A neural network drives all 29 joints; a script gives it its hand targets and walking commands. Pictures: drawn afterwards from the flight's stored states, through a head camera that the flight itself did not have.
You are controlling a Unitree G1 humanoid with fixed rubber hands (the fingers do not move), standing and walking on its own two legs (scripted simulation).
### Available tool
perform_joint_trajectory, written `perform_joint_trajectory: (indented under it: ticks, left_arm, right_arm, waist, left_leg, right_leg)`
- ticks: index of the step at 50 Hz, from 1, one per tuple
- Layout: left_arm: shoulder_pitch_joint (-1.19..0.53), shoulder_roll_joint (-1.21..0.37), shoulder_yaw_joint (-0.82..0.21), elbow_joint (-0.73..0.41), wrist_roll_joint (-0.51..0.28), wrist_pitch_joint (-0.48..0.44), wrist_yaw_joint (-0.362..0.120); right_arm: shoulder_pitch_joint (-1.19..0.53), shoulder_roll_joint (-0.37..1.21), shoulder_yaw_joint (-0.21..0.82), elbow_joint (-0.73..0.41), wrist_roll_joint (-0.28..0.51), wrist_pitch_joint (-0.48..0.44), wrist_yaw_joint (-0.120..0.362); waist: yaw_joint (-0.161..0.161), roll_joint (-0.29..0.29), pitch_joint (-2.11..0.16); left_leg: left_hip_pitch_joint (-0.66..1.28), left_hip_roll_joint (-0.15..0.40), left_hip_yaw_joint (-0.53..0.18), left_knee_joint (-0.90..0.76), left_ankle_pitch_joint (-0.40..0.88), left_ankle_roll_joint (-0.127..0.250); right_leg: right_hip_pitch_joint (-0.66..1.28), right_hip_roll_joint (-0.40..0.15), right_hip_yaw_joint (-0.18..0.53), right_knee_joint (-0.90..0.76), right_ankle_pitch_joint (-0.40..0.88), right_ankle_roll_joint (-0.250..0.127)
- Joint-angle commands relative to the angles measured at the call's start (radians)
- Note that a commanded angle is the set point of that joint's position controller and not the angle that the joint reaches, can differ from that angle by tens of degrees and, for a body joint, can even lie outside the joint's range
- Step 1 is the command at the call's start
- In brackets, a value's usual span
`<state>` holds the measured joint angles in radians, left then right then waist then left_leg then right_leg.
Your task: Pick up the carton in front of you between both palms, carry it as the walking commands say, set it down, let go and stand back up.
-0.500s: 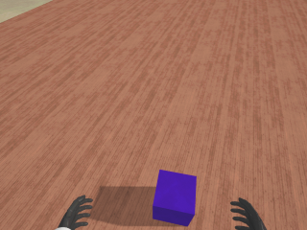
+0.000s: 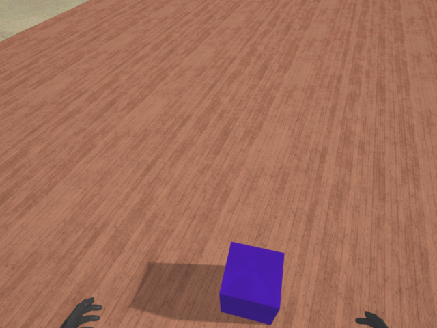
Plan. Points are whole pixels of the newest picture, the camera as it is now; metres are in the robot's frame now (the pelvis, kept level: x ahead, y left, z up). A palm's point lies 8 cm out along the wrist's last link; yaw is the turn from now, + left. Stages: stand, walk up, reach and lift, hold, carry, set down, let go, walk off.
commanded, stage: stand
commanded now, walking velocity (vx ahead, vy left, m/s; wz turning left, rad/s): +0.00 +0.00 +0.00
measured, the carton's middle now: (251, 283) +0.42 -0.09 -0.64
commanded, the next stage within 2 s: none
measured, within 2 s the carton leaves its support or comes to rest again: neither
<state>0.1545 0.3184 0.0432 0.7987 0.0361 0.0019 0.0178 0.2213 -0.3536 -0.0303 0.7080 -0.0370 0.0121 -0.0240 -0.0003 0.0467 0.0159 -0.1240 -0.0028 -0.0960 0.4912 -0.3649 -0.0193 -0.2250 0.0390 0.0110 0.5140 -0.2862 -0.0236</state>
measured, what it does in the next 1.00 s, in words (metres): stands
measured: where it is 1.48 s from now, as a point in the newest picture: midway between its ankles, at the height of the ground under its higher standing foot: outside the picture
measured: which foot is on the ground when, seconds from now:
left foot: down 0.00-1.00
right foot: down 0.00-1.00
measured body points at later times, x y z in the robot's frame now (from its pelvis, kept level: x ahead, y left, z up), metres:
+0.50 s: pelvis -0.01 +0.00 +0.01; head -0.01 -0.01 +0.45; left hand +0.11 +0.31 -0.10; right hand +0.10 -0.30 -0.11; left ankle -0.06 +0.14 -0.74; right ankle -0.01 -0.11 -0.74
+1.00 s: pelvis -0.03 +0.00 +0.01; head -0.03 -0.01 +0.46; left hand +0.08 +0.31 -0.10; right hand +0.07 -0.31 -0.11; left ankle -0.06 +0.14 -0.74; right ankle -0.01 -0.11 -0.74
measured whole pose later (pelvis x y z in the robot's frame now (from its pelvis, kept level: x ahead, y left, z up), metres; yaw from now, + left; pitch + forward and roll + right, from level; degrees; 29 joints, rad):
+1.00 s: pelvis -0.03 +0.00 +0.01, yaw -1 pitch -2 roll +0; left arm 0.11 0.36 0.02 1.02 0.02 0.00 0.01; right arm 0.18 -0.39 -0.01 0.93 -0.02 -0.01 -0.02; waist 0.01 0.03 0.03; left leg -0.06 0.00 -0.07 0.37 -0.27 -0.02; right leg -0.18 0.03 0.04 0.41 -0.19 -0.01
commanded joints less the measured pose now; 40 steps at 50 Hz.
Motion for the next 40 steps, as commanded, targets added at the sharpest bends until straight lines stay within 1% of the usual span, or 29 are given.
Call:
perform_joint_trajectory:
  ticks: [1, 10, 40]
  left_arm:
    - [-0.029, 0.169, 0.040, -0.040, -0.002, -0.013, 0.004]
    - [-0.048, 0.175, 0.035, 0.013, -0.005, -0.013, 0.000]
    - [-0.079, 0.210, 0.015, 0.154, -0.015, -0.015, -0.008]
  right_arm:
    - [-0.005, -0.137, -0.032, -0.046, 0.001, -0.016, -0.006]
    - [-0.019, -0.152, -0.025, 0.002, 0.004, -0.021, -0.009]
    - [-0.055, -0.186, -0.012, 0.151, 0.011, -0.032, -0.001]
  waist:
    - [0.000, -0.045, -0.068]
    - [0.003, -0.036, -0.052]
    - [0.008, -0.042, -0.009]
  left_leg:
    - [-0.042, 0.057, -0.030, -0.045, 0.337, 0.014]
    - [-0.037, 0.067, -0.036, -0.077, 0.329, 0.018]
    - [-0.023, 0.087, -0.043, -0.174, 0.225, 0.030]
  right_leg:
    - [0.105, -0.107, 0.102, -0.065, 0.367, -0.003]
    - [0.115, -0.107, 0.106, -0.083, 0.341, -0.005]
    - [0.105, -0.121, 0.138, -0.156, 0.226, -0.007]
